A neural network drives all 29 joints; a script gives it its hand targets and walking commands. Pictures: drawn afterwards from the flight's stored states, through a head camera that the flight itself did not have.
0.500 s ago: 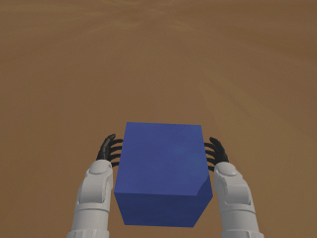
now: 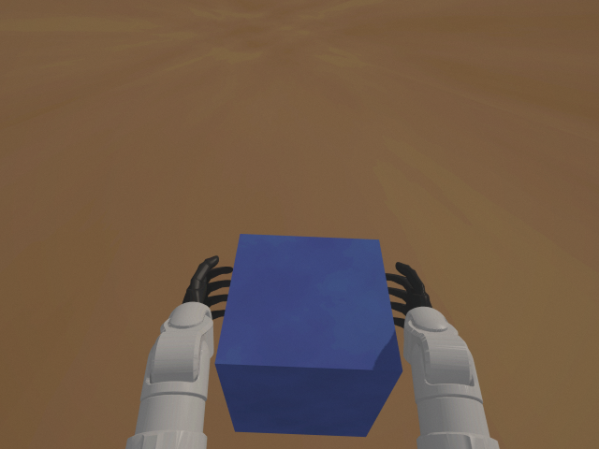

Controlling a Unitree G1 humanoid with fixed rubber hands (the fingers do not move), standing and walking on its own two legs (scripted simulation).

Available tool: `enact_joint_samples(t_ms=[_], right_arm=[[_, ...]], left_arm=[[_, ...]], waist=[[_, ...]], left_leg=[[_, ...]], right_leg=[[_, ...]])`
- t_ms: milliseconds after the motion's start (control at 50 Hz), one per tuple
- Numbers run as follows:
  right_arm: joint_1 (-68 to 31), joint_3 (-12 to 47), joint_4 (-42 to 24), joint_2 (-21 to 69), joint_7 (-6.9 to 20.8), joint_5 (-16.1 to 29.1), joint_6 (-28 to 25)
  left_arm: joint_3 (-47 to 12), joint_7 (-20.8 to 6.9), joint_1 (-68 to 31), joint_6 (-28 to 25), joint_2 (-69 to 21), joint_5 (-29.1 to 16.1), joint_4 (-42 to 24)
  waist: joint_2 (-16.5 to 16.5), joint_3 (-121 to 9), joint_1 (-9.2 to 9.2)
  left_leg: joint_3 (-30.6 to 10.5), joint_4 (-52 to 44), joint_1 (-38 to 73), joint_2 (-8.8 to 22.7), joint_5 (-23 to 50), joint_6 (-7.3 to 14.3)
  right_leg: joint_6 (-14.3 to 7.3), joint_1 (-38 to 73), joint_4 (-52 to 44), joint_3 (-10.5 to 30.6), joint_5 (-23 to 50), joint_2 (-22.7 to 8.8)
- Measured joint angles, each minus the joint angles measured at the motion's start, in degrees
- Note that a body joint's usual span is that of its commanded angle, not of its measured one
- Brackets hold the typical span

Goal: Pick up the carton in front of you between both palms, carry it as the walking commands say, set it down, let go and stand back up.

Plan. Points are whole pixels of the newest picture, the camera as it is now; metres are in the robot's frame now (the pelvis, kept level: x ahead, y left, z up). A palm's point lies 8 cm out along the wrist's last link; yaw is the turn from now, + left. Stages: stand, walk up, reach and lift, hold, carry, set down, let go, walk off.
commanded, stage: carry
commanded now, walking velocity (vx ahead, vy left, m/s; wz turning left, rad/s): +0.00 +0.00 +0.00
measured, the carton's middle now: (304, 338) +0.29 +0.00 -0.05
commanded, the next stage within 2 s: hold in 0.08 s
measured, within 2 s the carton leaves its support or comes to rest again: neither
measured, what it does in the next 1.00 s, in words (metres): lowers itself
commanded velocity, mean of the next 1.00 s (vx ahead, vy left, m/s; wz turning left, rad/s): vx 0.00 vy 0.00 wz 0.00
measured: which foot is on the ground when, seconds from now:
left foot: down 0.00-1.00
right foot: down 0.00-1.00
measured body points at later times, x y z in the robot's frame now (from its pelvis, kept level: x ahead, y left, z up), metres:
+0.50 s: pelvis -0.05 +0.01 -0.01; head -0.02 +0.02 +0.44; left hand +0.32 +0.13 +0.01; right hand +0.29 -0.17 +0.00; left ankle +0.03 +0.14 -0.74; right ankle -0.02 -0.10 -0.74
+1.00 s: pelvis -0.07 +0.02 -0.12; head +0.17 -0.02 +0.25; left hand +0.37 +0.12 -0.20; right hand +0.38 -0.18 -0.21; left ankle +0.03 +0.14 -0.74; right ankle -0.03 -0.10 -0.74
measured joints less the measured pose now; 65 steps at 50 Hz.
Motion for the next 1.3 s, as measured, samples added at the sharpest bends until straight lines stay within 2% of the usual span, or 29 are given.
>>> enact_joint_samples(t_ms=[100,120,140,160,220,280,340,460,540,620,700,800,880,940,1120,1220,1260,1300], right_arm=[[0.0,0.0,0.1,0.0,0.1,-0.1,-0.2],[0.2,0.2,0.0,0.0,0.2,-0.1,-0.6],[0.5,0.7,-0.1,0.0,0.3,-0.2,-1.0],[0.7,1.1,-0.1,-0.1,0.4,-0.4,-1.3],[0.6,1.2,1.1,-0.1,0.7,-0.7,-2.0],[-1.1,-0.3,3.7,0.1,0.8,-1.2,-2.7],[-5.5,-4.4,8.9,1.0,1.3,-2.6,-4.2],[-19.9,-16.3,24.2,1.3,4.4,-9.4,-10.6],[-27.9,-21.9,30.8,0.4,6.1,-14.3,-15.2],[-32.3,-23.6,33.5,-1.0,6.8,-16.0,-19.9],[-34.7,-22.0,34.0,-2.9,6.8,-14.4,-25.3],[-36.2,-17.4,32.5,-5.4,6.0,-9.3,-30.6],[-36.5,-13.1,29.4,-7.1,5.0,-3.7,-31.2],[-37.1,-11.6,28.2,-7.7,4.8,-1.7,-30.3],[-41.3,-13.4,31.5,-7.6,5.1,-4.2,-26.2],[-44.2,-13.5,33.9,-8.2,4.7,-4.9,-26.0],[-45.6,-13.0,34.7,-8.6,4.2,-4.8,-26.2],[-47.0,-12.4,35.2,-9.3,3.8,-4.1,-26.2]], left_arm=[[0.0,0.0,0.0,-0.1,0.0,0.1,-0.1],[-0.1,0.0,0.4,-0.2,0.0,0.2,-0.6],[-0.3,0.0,0.9,-0.4,0.1,0.2,-1.2],[-0.4,0.0,1.5,-0.5,0.2,0.2,-1.7],[-0.4,0.1,2.0,-0.8,0.2,0.4,-1.5],[0.9,-0.3,-0.4,-1.4,0.0,1.2,1.5],[4.5,-1.0,-5.6,-2.3,-1.0,3.1,7.1],[18.0,-2.0,-18.4,-7.6,-4.7,10.1,18.4],[23.7,-2.1,-24.7,-11.4,-5.7,13.9,21.7],[26.3,-2.0,-28.3,-16.0,-6.3,15.6,22.6],[26.0,-0.8,-29.6,-21.6,-6.6,14.2,21.7],[23.6,1.3,-29.7,-27.8,-6.3,9.1,19.2],[20.6,2.9,-28.8,-29.2,-5.5,3.4,15.5],[20.1,3.3,-28.7,-28.6,-5.2,1.0,13.6],[24.6,2.3,-32.1,-24.7,-5.7,3.1,15.2],[25.8,2.2,-34.2,-24.6,-4.9,3.3,16.8],[25.9,2.4,-35.3,-24.7,-4.1,2.7,17.4],[26.0,2.5,-36.7,-24.9,-3.5,2.2,18.1]], waist=[[-0.1,1.2,0.11],[-0.2,2.8,0.44],[-0.5,4.1,0.81],[-0.5,5.1,1.33],[-0.2,6.9,1.30],[0.0,8.1,1.03],[-0.2,9.3,1.19],[-0.4,12.2,2.68],[-0.5,14.3,2.66],[-0.6,15.1,2.65],[-0.5,16.2,2.70],[-0.6,15.7,2.68],[-0.8,11.8,2.75],[-1.0,7.4,2.91],[-1.7,-2.0,3.83],[-2.0,-3.7,4.42],[-1.8,-3.9,4.48],[-1.4,-3.8,4.48]], left_leg=[[-0.3,-0.9,1.4,-0.2,1.3,-0.1],[-2.1,-2.2,3.4,-1.0,2.2,0.1],[-3.9,-3.4,5.2,-1.8,1.8,0.2],[-6.3,-4.8,6.9,-2.4,3.5,0.2],[-10.1,-6.9,10.2,-3.0,3.1,-0.8],[-10.7,-6.5,11.5,-2.9,2.0,-1.4],[-10.0,-4.6,11.0,-3.0,1.3,-1.2],[-10.7,1.9,6.2,-4.1,-0.5,-0.7],[-10.7,6.3,-0.2,-4.4,-1.3,-0.7],[-10.4,10.7,-10.2,-4.6,-1.6,-0.7],[-10.2,15.6,-21.4,-4.7,-2.0,-0.6],[-9.9,23.3,-37.1,-4.6,-3.6,-0.6],[-9.6,30.2,-49.2,-4.4,-5.7,-0.8],[-9.5,34.9,-56.6,-4.2,-7.6,-0.9],[-9.7,44.3,-70.1,-4.0,-11.6,-1.6],[-11.6,48.9,-76.4,-5.2,-12.9,-2.2],[-12.6,51.0,-79.0,-5.8,-13.8,-3.7],[-12.9,53.3,-81.7,-6.0,-14.3,-4.0]], right_leg=[[-0.2,1.3,-0.6,0.1,0.3,0.1],[-0.8,3.0,-1.8,1.3,1.0,0.6],[0.3,4.7,-3.3,2.8,1.8,1.0],[0.4,5.9,-4.5,3.9,2.7,1.5],[-0.4,8.5,-7.1,5.9,4.4,2.8],[-0.3,9.1,-6.8,7.5,4.9,3.4],[-0.2,8.0,-4.3,8.4,4.4,3.4],[-0.2,2.4,2.8,10.0,2.7,3.5],[-0.1,-4.2,7.4,10.5,1.9,3.5],[0.2,-14.4,12.1,10.8,1.5,3.3],[0.4,-25.8,17.2,11.1,1.1,3.3],[0.6,-41.5,25.0,11.4,-0.4,3.5],[0.6,-53.8,31.9,11.6,-2.5,3.8],[0.6,-61.3,36.7,11.8,-4.2,4.0],[0.0,-75.2,46.5,11.8,-8.4,4.5],[-0.3,-81.7,51.1,11.7,-9.6,5.0],[-0.4,-84.4,53.1,11.7,-10.0,5.4],[-0.3,-87.1,55.3,11.7,-10.4,5.6]])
